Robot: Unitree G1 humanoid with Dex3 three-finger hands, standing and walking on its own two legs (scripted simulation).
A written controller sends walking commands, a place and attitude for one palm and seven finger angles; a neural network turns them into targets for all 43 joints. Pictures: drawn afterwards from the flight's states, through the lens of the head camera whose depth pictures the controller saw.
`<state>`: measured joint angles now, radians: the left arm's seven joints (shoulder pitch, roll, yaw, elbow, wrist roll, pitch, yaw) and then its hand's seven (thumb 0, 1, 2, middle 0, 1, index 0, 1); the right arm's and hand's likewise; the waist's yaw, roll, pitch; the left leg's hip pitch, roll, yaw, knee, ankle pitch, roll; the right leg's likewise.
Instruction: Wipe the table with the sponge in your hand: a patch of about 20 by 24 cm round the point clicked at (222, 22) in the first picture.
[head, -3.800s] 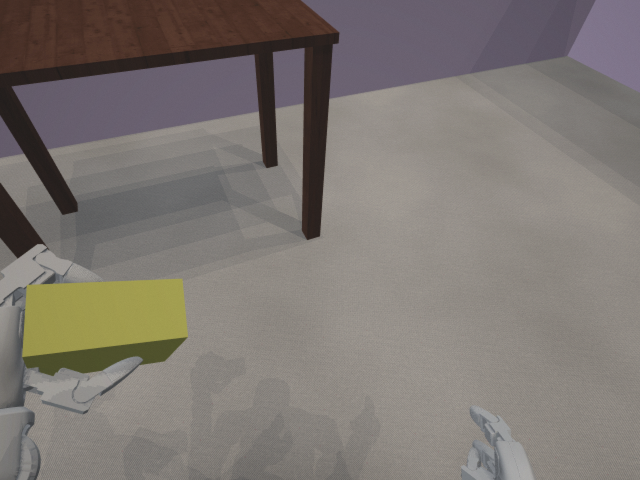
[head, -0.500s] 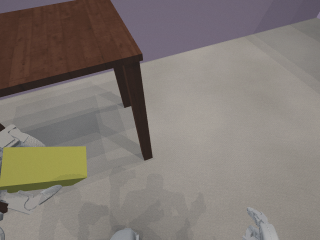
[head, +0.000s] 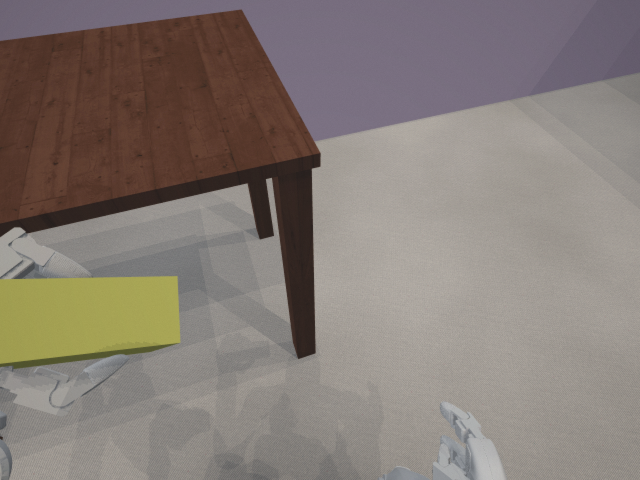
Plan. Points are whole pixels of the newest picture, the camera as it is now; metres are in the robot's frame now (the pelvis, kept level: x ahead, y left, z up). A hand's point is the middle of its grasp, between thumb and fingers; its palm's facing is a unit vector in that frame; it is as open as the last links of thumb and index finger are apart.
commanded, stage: take the last steps up to it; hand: left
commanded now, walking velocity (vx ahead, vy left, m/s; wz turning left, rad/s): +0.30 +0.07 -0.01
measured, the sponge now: (115, 321) +0.22 +0.20 +0.16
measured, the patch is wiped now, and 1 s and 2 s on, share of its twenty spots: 0.00 0.00 0.00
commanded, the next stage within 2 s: come to a stop and stand still in 0.64 s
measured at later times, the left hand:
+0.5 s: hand (116, 218) +0.33 +0.24 +0.18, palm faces +0.39 -0.78 -0.50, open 10.0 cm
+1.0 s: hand (163, 182) +0.40 +0.22 +0.16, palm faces +0.39 -0.77 -0.51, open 10.0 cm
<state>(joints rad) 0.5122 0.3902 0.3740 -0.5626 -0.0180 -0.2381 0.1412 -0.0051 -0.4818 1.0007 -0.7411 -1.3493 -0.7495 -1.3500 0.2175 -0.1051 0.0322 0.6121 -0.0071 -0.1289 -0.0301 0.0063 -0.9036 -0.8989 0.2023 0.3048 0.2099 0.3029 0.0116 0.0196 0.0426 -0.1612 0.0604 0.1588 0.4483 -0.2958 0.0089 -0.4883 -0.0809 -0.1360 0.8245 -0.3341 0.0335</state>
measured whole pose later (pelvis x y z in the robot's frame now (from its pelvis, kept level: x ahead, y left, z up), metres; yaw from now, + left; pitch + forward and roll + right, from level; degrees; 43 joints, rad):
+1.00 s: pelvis +0.18 -0.02 -0.01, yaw +0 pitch +0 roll +2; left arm 0.46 0.35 0.35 -0.43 -0.02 -0.18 0.15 -0.01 -0.49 1.01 -0.74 -1.36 -0.75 -1.35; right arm 0.15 -0.20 0.01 0.62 0.01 -0.04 -0.04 0.01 -0.91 -0.90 0.20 0.30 0.21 0.30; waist 0.00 0.06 0.09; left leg -0.36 0.04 0.06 0.92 -0.48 -0.05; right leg -0.30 -0.03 -0.15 0.56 -0.26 -0.08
